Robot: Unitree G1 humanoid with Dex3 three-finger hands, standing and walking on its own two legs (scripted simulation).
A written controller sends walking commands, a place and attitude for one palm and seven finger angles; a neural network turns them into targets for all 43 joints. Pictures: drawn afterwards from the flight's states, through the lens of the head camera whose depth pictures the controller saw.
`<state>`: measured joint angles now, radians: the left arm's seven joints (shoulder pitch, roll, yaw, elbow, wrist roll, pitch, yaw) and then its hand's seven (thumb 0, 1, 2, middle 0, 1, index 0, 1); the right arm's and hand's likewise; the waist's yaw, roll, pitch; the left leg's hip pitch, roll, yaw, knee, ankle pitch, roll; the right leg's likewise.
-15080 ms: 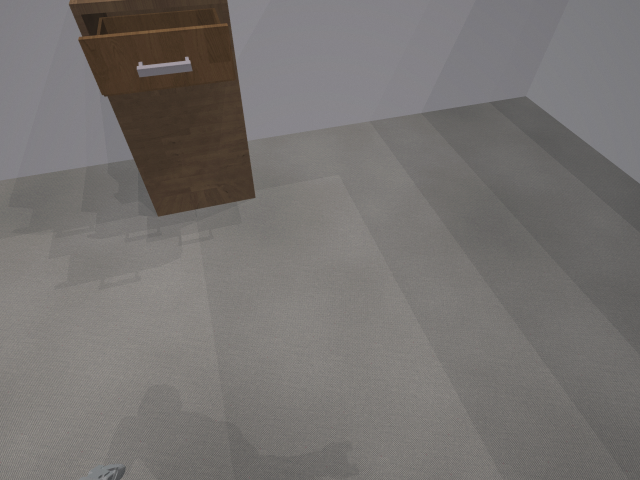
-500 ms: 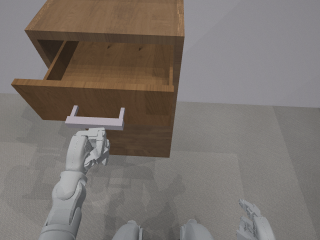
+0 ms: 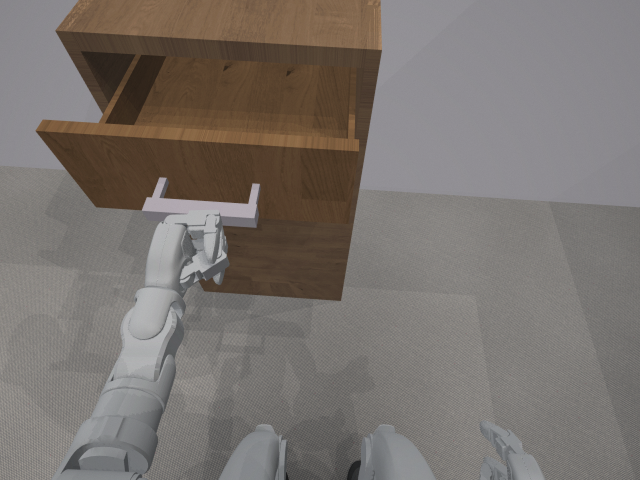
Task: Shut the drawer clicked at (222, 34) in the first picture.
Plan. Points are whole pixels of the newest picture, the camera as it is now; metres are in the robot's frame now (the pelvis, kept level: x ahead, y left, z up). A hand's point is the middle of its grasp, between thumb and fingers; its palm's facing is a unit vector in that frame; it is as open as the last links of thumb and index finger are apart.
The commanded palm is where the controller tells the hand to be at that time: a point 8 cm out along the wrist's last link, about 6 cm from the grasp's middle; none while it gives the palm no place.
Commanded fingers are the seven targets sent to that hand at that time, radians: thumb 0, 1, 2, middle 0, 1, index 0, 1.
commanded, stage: push the drawer shut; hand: left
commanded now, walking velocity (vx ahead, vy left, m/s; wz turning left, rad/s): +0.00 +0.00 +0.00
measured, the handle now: (205, 200) +0.45 +0.17 +0.05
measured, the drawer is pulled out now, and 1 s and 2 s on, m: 0.15 0.02 0.00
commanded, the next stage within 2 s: pull the fist back off the drawer in 1.48 s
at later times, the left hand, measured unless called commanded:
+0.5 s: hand (235, 205) +0.45 +0.13 +0.04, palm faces -0.06 -1.00 -0.06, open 3.0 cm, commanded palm +0.46 +0.18 +0.05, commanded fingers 0.00 0.90 0.90 -1.40 -1.60 -1.40 -1.60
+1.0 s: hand (243, 170) +0.51 +0.13 +0.05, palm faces -0.05 -1.00 -0.06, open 3.2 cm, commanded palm +0.51 +0.17 +0.05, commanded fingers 0.00 0.90 0.90 -1.40 -1.60 -1.40 -1.60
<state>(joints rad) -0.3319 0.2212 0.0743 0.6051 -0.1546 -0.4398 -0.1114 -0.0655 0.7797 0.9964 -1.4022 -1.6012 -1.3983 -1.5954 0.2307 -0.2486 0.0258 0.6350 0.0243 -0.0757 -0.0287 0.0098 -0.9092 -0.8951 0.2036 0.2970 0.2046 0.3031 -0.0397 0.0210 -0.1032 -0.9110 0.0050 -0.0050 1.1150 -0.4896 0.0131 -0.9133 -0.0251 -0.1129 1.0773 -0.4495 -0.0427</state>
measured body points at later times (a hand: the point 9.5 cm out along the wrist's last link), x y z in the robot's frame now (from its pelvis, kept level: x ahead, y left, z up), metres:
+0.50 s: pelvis -0.02 +0.00 -0.01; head +0.10 +0.01 +0.43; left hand +0.45 +0.18 +0.05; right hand +0.04 -0.26 -0.13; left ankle +0.03 +0.11 -0.66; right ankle +0.04 -0.10 -0.66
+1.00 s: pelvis +0.00 +0.00 -0.01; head +0.13 +0.01 +0.42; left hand +0.51 +0.18 +0.05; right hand +0.01 -0.26 -0.13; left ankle +0.03 +0.11 -0.66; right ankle +0.04 -0.10 -0.66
